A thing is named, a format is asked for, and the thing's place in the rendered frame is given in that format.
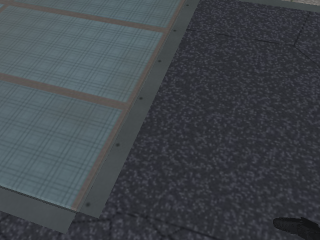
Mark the right robot hand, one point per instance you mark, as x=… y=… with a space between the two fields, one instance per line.
x=303 y=227

